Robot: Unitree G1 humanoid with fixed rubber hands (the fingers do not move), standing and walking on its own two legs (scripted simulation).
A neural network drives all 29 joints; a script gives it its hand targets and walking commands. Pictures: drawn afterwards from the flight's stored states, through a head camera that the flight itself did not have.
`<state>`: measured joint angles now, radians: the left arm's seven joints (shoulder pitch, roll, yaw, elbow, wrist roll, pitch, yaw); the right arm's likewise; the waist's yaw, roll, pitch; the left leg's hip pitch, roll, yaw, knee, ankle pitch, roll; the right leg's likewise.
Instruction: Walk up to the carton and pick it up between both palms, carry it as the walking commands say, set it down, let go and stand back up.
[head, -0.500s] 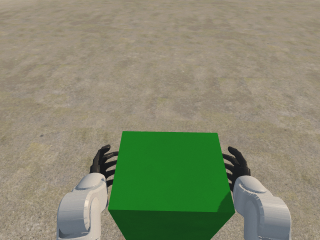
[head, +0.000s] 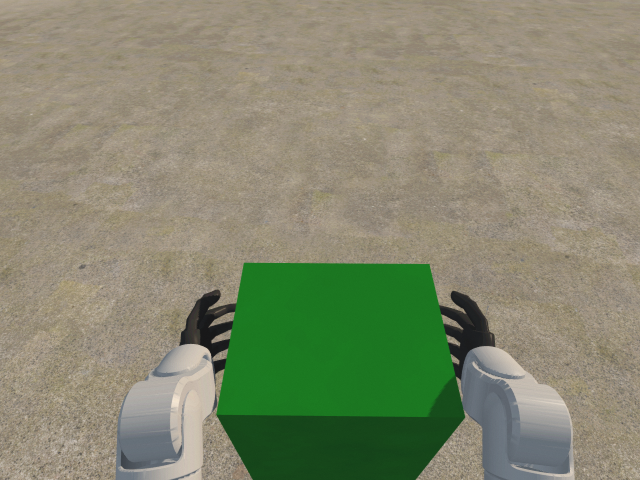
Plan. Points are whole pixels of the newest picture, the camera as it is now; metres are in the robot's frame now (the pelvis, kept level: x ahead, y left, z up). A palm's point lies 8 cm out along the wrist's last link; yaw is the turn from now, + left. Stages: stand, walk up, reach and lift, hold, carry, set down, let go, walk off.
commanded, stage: carry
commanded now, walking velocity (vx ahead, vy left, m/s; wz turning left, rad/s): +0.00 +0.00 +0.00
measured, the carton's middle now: (334, 382) +0.25 +0.00 +0.01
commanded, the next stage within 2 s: hold in 1.44 s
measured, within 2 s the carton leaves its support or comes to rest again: neither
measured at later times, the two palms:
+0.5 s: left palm (222, 339) +0.28 +0.14 +0.07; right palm (473, 339) +0.28 -0.17 +0.07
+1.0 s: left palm (233, 325) +0.31 +0.13 +0.06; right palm (469, 323) +0.31 -0.17 +0.06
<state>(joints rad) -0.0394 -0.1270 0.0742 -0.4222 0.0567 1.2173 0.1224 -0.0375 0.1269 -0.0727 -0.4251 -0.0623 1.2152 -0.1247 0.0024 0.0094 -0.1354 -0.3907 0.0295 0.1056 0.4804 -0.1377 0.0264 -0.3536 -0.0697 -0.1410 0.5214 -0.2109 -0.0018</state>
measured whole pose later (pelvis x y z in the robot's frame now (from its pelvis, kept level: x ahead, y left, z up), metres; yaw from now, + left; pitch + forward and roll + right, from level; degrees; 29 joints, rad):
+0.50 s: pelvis +0.02 -0.02 +0.00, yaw +1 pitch +3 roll +0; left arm -0.08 -0.13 0.11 -0.21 0.09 1.00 0.09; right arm -0.09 0.13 -0.09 -0.21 -0.10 1.01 -0.10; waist 0.00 0.01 -0.10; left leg -0.37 0.04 0.09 0.49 -0.17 0.00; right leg -0.33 -0.06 -0.16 0.54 -0.25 -0.02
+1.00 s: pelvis +0.04 -0.03 +0.00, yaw +1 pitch +3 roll +0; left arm -0.11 -0.13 0.12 -0.10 0.12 0.89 0.07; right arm -0.12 0.13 -0.11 -0.09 -0.13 0.89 -0.08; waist 0.00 0.00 -0.08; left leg -0.34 0.05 0.08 0.49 -0.20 -0.02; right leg -0.29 -0.04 -0.16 0.53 -0.28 -0.03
